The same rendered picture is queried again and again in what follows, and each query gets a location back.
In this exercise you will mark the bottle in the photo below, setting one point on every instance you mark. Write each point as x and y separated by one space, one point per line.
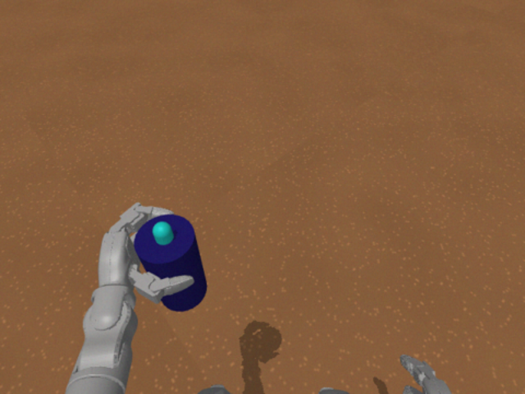
167 247

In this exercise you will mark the left robot arm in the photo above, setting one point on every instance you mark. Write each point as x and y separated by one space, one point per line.
103 365

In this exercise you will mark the left robot hand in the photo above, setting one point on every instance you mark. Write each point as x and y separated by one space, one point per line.
119 264

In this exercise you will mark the right robot hand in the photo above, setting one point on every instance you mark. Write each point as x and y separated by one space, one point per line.
424 375

